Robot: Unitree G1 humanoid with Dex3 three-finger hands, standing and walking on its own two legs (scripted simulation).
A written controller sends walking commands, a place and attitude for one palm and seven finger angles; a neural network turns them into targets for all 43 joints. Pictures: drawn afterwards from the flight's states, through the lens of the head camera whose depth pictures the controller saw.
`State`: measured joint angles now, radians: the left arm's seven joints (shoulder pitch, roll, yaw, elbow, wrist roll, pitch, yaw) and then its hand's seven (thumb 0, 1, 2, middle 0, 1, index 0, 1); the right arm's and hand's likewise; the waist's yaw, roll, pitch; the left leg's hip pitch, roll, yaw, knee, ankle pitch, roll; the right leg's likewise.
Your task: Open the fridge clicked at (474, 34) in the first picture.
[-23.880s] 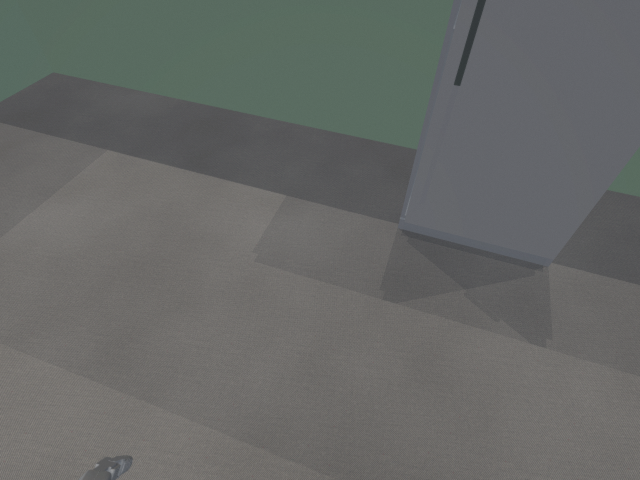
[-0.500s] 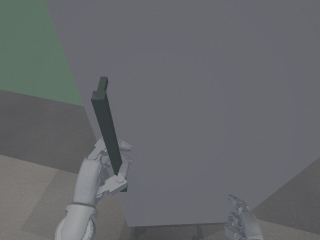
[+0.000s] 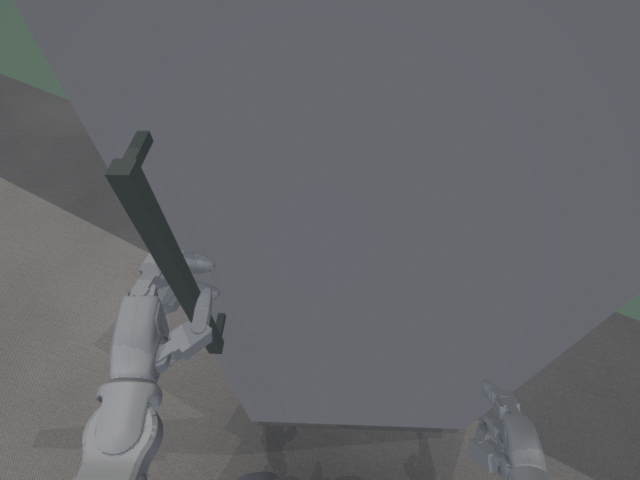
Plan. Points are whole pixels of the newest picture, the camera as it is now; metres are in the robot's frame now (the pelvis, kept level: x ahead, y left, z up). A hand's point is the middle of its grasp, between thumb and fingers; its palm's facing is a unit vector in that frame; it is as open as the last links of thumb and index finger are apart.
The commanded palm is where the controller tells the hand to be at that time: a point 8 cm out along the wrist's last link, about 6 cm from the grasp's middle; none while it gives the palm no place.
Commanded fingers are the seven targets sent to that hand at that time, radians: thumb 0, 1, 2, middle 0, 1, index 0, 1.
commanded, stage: walk backward, drawing the door open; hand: left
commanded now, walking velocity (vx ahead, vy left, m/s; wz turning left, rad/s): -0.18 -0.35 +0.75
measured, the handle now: (188, 271) +0.31 +0.16 +0.12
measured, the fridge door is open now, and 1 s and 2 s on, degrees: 26 58 85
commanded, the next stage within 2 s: stop walking and hold the door back in 1.58 s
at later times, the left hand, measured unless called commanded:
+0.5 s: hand out of the picture +0.12 +0.09 +0.09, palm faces +0.51 -0.82 -0.27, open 6.0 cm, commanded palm +0.06 +0.11 +0.10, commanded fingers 0.00 0.90 0.90 -0.45 -1.40 -0.45 -1.40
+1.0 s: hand out of the picture +0.01 +0.02 +0.10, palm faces +0.76 -0.59 -0.26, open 5.9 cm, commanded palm -0.05 +0.02 +0.10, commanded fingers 0.00 0.90 0.90 -0.45 -1.40 -0.45 -1.40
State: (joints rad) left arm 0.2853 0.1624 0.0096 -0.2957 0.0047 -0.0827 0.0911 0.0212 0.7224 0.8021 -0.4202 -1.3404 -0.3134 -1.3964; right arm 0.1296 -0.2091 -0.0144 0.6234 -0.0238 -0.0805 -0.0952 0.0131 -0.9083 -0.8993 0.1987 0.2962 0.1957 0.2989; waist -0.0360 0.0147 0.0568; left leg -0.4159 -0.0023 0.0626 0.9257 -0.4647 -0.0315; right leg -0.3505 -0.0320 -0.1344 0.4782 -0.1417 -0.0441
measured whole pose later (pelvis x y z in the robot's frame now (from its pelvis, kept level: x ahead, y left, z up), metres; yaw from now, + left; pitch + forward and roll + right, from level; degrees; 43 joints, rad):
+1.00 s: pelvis -0.08 -0.30 +0.00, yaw +37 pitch -1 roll -2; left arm 0.25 0.26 0.14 -0.24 -0.05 -0.05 0.11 0.00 0.70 0.82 -0.40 -1.32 -0.34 -1.39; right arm 0.20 -0.12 0.06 0.59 -0.01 -0.13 -0.07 0.01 -0.90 -0.90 0.20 0.30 0.20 0.30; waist 0.02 0.05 0.09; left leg -0.30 0.09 -0.09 0.52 -0.21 -0.06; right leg -0.27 -0.02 -0.03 0.55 -0.28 0.06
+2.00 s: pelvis -0.16 -0.54 +0.02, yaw +56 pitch -1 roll +4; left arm -0.12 0.25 0.11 0.36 -0.04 -0.14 0.11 -0.03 0.68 0.80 -0.45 -1.38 -0.43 -1.40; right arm 0.20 -0.31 -0.02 0.70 0.00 -0.05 -0.10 0.01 -0.91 -0.90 0.20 0.30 0.20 0.30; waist 0.01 0.02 -0.01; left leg -0.36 -0.03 -0.02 0.90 -0.33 -0.02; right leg -0.27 -0.04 -0.10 0.38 -0.13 -0.05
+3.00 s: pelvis -0.22 -0.57 +0.01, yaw +51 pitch +0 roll -2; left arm -0.60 0.35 0.22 0.62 -0.01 -0.15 0.03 -0.01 0.72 0.78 -0.43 -1.35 -0.40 -1.40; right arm 0.20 -0.20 0.04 0.65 0.02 -0.10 -0.09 0.01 -0.91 -0.90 0.20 0.30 0.20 0.30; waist -0.03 0.00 0.17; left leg -0.29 0.06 0.12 0.45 -0.16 0.04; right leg -0.30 -0.02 -0.08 0.73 -0.43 0.02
